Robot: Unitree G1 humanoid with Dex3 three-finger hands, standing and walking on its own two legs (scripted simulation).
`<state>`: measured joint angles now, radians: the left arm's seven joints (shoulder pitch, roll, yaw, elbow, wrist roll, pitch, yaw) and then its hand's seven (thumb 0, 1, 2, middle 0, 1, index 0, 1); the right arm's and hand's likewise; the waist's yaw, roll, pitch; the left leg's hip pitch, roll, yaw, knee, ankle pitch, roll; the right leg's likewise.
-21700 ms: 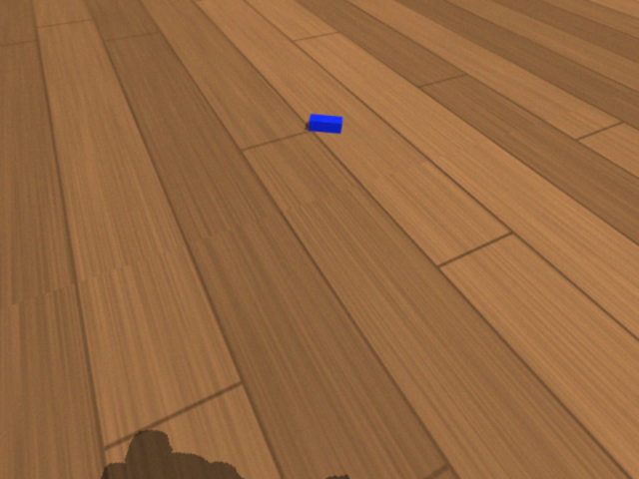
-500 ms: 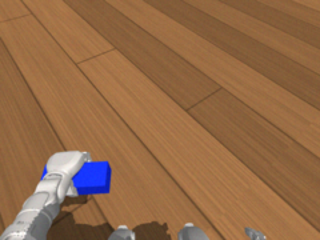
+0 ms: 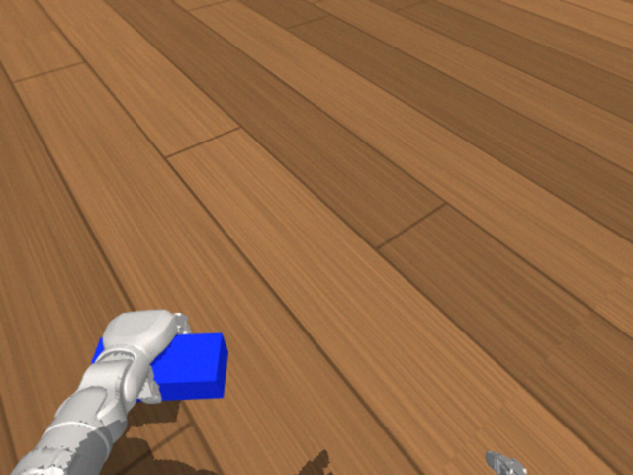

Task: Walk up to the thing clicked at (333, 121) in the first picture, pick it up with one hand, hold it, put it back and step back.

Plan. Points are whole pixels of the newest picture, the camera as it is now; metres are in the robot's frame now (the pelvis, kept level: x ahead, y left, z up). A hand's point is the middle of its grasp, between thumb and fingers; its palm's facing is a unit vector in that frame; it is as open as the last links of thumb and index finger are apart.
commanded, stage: hold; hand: left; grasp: from above
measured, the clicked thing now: (161, 367) +0.31 +0.23 -0.11
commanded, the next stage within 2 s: crouch in 1.70 s
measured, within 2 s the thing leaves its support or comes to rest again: neither
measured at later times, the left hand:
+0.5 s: hand (153, 360) +0.30 +0.21 -0.04, palm faces -0.48 -0.04 -0.88, open 10.0 cm
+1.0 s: hand (150, 377) +0.27 +0.21 -0.02, palm faces -0.46 -0.04 -0.88, open 10.0 cm
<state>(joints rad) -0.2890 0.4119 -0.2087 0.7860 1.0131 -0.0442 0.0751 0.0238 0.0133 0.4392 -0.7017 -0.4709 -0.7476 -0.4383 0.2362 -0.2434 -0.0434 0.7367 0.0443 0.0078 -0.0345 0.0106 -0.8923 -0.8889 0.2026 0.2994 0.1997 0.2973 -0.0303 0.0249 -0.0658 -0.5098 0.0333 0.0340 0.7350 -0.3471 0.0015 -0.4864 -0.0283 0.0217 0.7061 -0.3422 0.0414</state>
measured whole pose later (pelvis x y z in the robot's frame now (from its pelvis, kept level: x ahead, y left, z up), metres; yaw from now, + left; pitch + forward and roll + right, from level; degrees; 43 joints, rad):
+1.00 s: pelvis -0.02 -0.01 +0.02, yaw +0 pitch +0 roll +0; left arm -0.24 0.41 -0.23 0.67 1.00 -0.06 -0.03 0.02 0.00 0.45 -0.71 -0.47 -0.76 -0.43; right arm 0.19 -0.26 -0.02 0.69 0.05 0.06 -0.05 0.01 -0.90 -0.89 0.20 0.30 0.20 0.30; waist -0.01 0.04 -0.01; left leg -0.30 0.03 0.04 0.54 -0.23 -0.01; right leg -0.30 -0.03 0.02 0.55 -0.24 0.03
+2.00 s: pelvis -0.01 -0.01 +0.02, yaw +0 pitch +1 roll +0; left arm -0.23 0.41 -0.20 0.72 1.02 -0.09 0.03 0.02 0.02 0.43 -0.69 -0.48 -0.74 -0.45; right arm 0.17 -0.24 -0.03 0.71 0.05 0.08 -0.05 0.01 -0.89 -0.89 0.20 0.30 0.20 0.30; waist -0.01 0.03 0.01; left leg -0.30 0.03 0.03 0.52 -0.24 -0.01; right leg -0.29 -0.03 0.02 0.52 -0.25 0.03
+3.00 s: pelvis -0.07 +0.00 -0.29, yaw -1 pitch +37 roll -6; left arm -0.77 0.59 0.05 1.26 1.29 -0.23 0.37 0.02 0.01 0.44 -0.70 -0.48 -0.74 -0.44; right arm 0.17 -0.24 -0.02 0.75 -0.10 -0.06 0.06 0.01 -0.89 -0.90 0.21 0.30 0.20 0.30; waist -0.18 0.02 -0.17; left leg -2.01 0.02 -0.08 2.00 -0.64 0.00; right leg -1.93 -0.02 -0.02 1.95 -0.67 0.05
